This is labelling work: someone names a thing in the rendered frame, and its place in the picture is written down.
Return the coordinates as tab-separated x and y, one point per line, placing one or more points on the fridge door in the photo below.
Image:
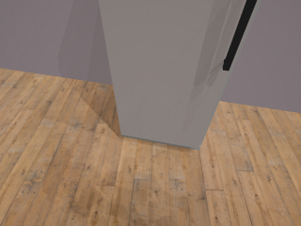
166	62

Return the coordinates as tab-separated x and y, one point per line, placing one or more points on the handle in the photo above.
239	32

